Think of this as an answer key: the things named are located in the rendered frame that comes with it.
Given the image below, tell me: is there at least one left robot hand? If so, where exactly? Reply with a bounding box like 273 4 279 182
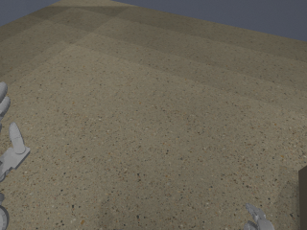
0 81 31 183

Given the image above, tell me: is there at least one right robot hand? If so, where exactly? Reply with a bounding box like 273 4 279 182
243 203 275 230

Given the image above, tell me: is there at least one robot left forearm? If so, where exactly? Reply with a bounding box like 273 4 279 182
0 193 10 230

